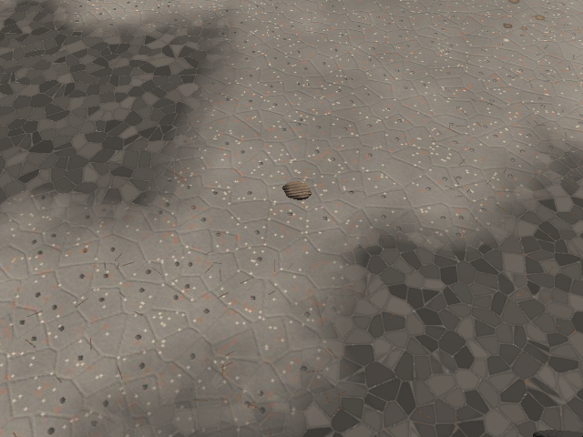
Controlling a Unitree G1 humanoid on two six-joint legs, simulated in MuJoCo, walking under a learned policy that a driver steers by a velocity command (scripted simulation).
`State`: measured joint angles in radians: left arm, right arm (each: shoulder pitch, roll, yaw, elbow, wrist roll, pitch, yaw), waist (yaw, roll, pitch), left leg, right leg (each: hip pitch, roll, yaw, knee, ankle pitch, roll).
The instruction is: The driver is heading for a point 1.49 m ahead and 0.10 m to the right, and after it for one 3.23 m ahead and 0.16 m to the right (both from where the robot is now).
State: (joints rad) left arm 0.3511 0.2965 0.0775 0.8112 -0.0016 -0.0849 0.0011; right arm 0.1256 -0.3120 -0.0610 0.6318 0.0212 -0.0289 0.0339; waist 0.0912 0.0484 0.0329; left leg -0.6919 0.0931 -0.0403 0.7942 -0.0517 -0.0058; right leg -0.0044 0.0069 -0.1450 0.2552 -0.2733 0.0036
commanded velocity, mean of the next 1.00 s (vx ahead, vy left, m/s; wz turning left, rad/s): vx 0.50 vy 0.00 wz -0.07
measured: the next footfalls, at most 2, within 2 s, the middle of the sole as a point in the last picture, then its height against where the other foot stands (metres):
left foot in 0.14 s outside the picture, level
right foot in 0.70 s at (351, 389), level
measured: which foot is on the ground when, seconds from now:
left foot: up 0.00-0.12, down 0.14-0.72, up 0.74-1.00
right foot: down 0.00-0.14, up 0.16-0.68, down 0.70-1.00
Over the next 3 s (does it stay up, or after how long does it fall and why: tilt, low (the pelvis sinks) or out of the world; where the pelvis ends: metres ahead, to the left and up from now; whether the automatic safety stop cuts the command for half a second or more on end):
stays up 1.46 -0.14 -0.01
